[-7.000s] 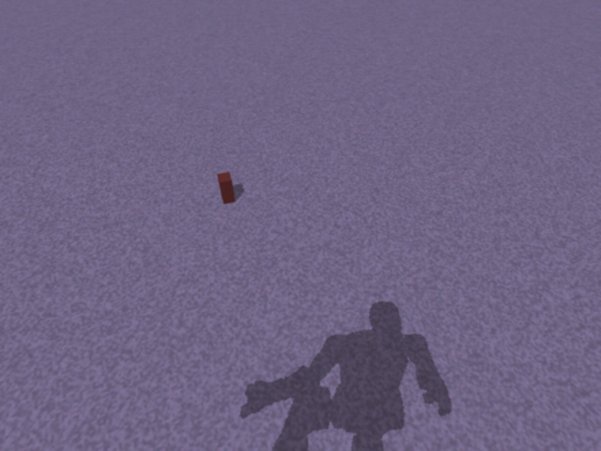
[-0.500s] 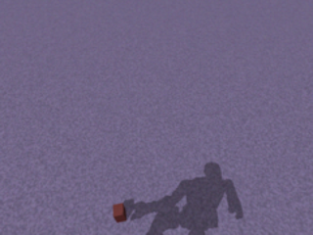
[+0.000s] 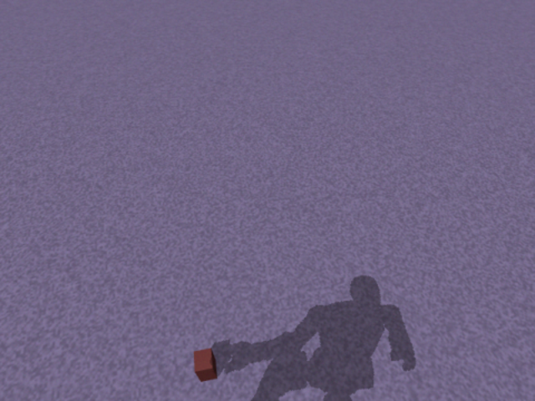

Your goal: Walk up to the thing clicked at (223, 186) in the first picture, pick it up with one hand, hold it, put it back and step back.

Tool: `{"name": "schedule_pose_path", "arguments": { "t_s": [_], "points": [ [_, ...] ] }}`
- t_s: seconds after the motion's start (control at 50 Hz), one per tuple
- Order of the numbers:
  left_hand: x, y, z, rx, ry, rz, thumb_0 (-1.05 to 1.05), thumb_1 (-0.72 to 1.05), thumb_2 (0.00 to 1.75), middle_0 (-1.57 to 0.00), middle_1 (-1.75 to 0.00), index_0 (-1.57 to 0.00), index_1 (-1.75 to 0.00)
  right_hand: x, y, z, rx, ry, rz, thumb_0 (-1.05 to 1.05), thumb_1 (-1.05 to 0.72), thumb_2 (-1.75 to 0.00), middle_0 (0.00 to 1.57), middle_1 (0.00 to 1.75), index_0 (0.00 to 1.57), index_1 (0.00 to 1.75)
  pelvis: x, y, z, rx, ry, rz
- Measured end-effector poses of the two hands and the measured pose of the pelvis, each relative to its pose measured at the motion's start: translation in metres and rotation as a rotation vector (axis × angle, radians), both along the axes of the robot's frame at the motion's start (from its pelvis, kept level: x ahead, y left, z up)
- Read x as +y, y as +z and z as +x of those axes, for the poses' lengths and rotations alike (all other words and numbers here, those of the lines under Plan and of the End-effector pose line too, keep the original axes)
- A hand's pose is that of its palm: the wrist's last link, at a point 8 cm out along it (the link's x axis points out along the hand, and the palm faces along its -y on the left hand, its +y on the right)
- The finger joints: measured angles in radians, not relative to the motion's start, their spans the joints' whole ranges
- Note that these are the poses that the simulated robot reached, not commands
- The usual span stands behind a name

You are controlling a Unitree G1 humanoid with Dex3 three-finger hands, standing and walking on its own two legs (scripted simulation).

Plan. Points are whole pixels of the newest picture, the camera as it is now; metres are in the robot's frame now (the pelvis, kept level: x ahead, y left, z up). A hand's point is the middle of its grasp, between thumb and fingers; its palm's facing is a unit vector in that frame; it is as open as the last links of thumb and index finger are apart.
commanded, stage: stand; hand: left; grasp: from the side
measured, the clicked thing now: (205, 365) +0.35 +0.21 -0.71
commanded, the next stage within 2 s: go down in 0.36 s
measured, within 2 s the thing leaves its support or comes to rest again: neither
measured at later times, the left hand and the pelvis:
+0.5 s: hand out of the picture +0.07 +0.25 -0.16, palm faces -0.01 -0.94 -0.34, open 7.4 cm; pelvis +0.00 +0.00 +0.00, yaw +0 degrees
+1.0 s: hand out of the picture +0.13 +0.28 -0.19, palm faces +0.06 -0.95 -0.32, open 16.2 cm; pelvis -0.02 +0.01 -0.06, yaw +1 degrees
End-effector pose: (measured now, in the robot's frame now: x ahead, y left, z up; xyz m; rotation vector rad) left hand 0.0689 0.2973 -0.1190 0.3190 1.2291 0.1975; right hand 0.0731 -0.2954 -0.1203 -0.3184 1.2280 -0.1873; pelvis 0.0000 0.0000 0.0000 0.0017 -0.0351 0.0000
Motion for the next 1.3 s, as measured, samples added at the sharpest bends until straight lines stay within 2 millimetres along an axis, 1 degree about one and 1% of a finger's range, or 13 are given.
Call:
{"name": "schedule_pose_path", "arguments": {
  "t_s": [0.48,0.5,0.54,0.6,0.66,0.7,0.74,0.8,0.88,0.96,1.04,1.18,1.3],
  "points": [
    [0.001,-0.001,-0.005,0.008,0.004,0.001,0.01,0.91,0.89,-0.21,-0.29,-0.2,-0.3,0.0,0.0,-0.004,0.007,0.0,-0.004,0.01,-0.91,-0.89,0.2,0.3,0.21,0.3,0.001,0.0,0.0,-0.001,0.002,-0.001],
    [0.001,-0.001,-0.003,-0.009,0.015,0.0,0.01,0.9,0.89,-0.21,-0.29,-0.2,-0.29,0.001,0.001,-0.003,-0.01,-0.007,-0.004,0.01,-0.91,-0.9,0.2,0.3,0.21,0.3,0.001,-0.001,-0.001,0.009,0.005,-0.001],
    [-0.002,-0.001,0.011,-0.074,0.04,-0.005,0.01,0.86,0.85,-0.19,-0.26,-0.18,-0.26,0.006,0.002,0.001,-0.067,0.0,-0.003,0.01,-0.93,-0.9,0.2,0.3,0.21,0.3,0.0,-0.003,-0.005,0.028,0.015,-0.001],
    [-0.002,-0.006,0.034,-0.109,0.05,-0.017,0.01,0.76,0.75,-0.15,-0.19,-0.13,-0.19,0.017,-0.001,0.004,-0.113,0.006,0.013,0.01,-0.96,-0.91,0.2,0.3,0.21,0.3,-0.001,-0.008,-0.013,0.067,0.021,-0.003],
    [0.002,-0.01,0.054,-0.142,0.039,-0.02,0.01,0.61,0.6,-0.1,-0.15,-0.1,-0.14,0.027,-0.004,0.003,-0.141,0.003,0.031,0.01,-0.97,-0.91,0.2,0.3,0.21,0.3,-0.002,-0.015,-0.017,0.11,0.018,-0.004],
    [0.005,-0.012,0.062,-0.153,0.029,-0.018,0.01,0.5,0.5,-0.08,-0.13,-0.08,-0.12,0.032,-0.006,0.001,-0.156,-0.005,0.042,0.01,-0.97,-0.91,0.2,0.3,0.21,0.3,-0.002,-0.018,-0.018,0.126,0.015,-0.005],
    [0.008,-0.013,0.065,-0.152,0.024,-0.016,0.01,0.38,0.41,-0.07,-0.12,-0.07,-0.11,0.037,-0.008,-0.001,-0.168,-0.014,0.052,0.01,-0.96,-0.91,0.2,0.3,0.21,0.3,-0.001,-0.021,-0.018,0.139,0.014,-0.007],
    [0.013,-0.018,0.062,-0.138,0.028,-0.016,0.0,0.21,0.3,-0.07,-0.11,-0.07,-0.1,0.042,-0.012,0.0,-0.187,-0.018,0.061,0.01,-0.95,-0.9,0.2,0.3,0.21,0.3,0.002,-0.026,-0.017,0.163,0.013,-0.011],
    [0.021,-0.029,0.054,-0.132,0.034,-0.018,0.0,-0.02,0.2,-0.07,-0.11,-0.07,-0.1,0.044,-0.018,0.005,-0.227,-0.005,0.053,0.01,-0.93,-0.9,0.2,0.3,0.21,0.3,0.006,-0.039,-0.018,0.197,0.013,-0.016],
    [0.025,-0.038,0.047,-0.16,0.027,-0.019,0.0,-0.22,0.16,-0.08,-0.13,-0.08,-0.13,0.044,-0.025,0.016,-0.277,0.015,0.033,0.01,-0.92,-0.89,0.2,0.3,0.21,0.3,0.009,-0.053,-0.02,0.224,0.016,-0.022],
    [0.026,-0.043,0.043,-0.186,0.024,-0.021,0.0,-0.38,0.13,-0.09,-0.15,-0.09,-0.15,0.047,-0.028,0.031,-0.334,0.038,0.017,0.01,-0.9,-0.89,0.2,0.3,0.21,0.3,0.012,-0.064,-0.022,0.244,0.019,-0.03],
    [0.028,-0.05,0.036,-0.192,0.03,-0.024,0.0,-0.53,0.07,-0.1,-0.13,-0.1,-0.13,0.059,-0.029,0.056,-0.43,0.082,0.009,0.02,-0.88,-0.88,0.2,0.3,0.21,0.3,0.014,-0.077,-0.023,0.27,0.024,-0.042],
    [0.032,-0.054,0.03,-0.192,0.043,-0.024,-0.01,-0.56,0.05,-0.1,-0.11,-0.09,-0.11,0.069,-0.034,0.066,-0.485,0.108,0.012,0.01,-0.88,-0.88,0.2,0.3,0.21,0.3,0.014,-0.088,-0.026,0.291,0.03,-0.051]
  ]
}}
